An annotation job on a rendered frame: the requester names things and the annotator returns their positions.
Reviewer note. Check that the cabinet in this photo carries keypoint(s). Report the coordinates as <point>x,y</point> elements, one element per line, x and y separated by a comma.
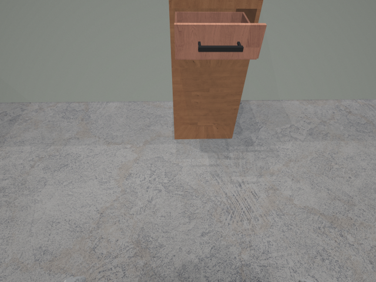
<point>207,93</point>

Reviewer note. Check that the handle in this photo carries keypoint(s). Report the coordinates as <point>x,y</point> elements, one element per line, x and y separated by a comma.
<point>238,48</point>

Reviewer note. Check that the drawer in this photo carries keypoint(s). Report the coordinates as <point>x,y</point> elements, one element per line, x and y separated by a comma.
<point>216,29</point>

